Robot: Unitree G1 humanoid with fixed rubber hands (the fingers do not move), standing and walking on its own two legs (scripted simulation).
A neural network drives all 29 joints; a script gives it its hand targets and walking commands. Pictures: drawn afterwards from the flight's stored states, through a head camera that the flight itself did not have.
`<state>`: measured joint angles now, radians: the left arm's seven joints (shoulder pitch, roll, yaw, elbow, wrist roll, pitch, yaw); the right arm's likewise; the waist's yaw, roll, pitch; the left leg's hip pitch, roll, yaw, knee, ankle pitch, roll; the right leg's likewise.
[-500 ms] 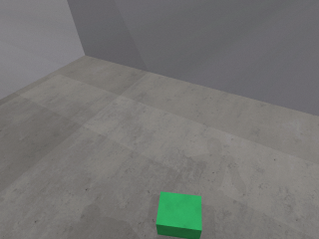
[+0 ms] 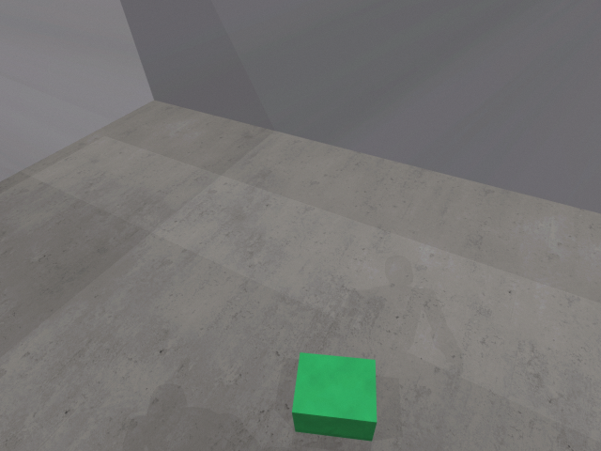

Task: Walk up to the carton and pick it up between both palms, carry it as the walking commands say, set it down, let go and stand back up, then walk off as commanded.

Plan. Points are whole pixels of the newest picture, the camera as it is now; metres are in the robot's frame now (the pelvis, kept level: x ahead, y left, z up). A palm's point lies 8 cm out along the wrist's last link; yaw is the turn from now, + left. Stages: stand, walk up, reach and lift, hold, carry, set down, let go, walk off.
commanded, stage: stand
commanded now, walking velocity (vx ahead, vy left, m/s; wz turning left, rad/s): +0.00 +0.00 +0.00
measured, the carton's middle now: (335, 395) +0.48 -0.05 -0.70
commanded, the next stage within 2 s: walk off in 0.48 s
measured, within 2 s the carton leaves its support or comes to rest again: neither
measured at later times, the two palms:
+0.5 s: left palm out of the picture +0.08 +0.30 -0.10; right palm out of the picture +0.07 -0.30 -0.11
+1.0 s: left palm out of the picture +0.06 +0.26 -0.12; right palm out of the picture +0.07 -0.33 -0.13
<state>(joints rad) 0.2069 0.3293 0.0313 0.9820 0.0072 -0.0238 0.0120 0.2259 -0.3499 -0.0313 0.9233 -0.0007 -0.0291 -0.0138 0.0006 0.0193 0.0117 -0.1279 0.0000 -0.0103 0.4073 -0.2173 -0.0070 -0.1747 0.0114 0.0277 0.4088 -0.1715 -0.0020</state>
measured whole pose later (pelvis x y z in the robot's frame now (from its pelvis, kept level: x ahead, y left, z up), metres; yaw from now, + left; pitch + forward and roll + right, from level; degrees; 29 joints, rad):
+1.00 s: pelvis +0.01 -0.04 -0.01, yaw -3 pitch +0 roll +1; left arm 0.24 0.32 0.03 1.05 0.02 0.06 0.00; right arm 0.16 -0.33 -0.03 0.96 -0.03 0.03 -0.03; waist -0.02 0.02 0.01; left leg -0.21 0.06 0.02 0.47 -0.26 -0.04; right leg -0.34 -0.01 0.00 0.73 -0.42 0.04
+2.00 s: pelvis -0.01 -0.31 +0.00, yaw -8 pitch +1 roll +1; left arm 0.21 0.23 0.02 0.92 0.04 0.06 0.00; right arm 0.22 -0.30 -0.07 1.00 -0.02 0.07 -0.06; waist 0.00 0.05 0.02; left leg -0.46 0.04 0.05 1.12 -0.47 0.00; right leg -0.25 0.02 -0.08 0.44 -0.21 -0.07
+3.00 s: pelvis -0.01 -0.57 -0.01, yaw -8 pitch +1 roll -1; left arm 0.26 0.21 0.00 0.97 0.02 0.06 0.01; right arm 0.22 -0.19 -0.01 0.99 -0.02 0.03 -0.08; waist 0.00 -0.03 0.00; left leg -0.23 0.03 0.12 0.55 -0.35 0.05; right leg -0.28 0.11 -0.12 0.54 -0.30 -0.09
